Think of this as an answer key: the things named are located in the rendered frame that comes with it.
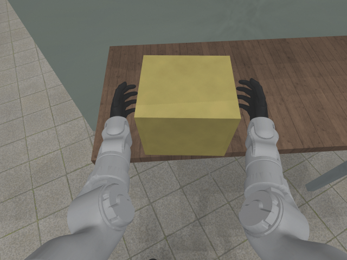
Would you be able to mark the robot right hand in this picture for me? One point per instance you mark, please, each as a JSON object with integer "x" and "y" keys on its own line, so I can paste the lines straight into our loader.
{"x": 257, "y": 101}

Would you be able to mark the robot left hand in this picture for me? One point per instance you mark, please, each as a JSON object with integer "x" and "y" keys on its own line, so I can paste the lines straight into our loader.
{"x": 119, "y": 105}

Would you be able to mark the left robot forearm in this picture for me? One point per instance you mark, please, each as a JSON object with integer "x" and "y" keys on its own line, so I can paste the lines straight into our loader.
{"x": 113, "y": 160}

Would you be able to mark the right robot forearm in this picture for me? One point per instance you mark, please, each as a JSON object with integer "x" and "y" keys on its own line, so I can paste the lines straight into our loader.
{"x": 263, "y": 164}

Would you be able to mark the carton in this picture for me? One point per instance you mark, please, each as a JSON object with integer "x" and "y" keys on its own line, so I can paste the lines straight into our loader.
{"x": 186, "y": 105}

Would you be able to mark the table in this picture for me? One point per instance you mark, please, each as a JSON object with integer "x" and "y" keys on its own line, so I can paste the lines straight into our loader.
{"x": 304, "y": 82}

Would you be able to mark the robot right upper arm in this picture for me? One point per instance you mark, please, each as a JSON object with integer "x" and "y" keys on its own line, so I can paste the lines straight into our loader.
{"x": 278, "y": 231}

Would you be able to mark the robot left upper arm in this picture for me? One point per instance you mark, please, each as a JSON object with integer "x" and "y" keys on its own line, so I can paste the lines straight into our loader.
{"x": 97, "y": 221}

